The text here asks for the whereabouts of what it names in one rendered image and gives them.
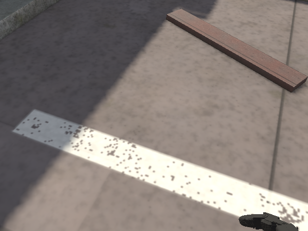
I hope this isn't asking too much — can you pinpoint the right robot hand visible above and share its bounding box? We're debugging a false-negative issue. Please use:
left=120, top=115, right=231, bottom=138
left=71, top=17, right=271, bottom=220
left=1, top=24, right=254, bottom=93
left=239, top=212, right=298, bottom=231

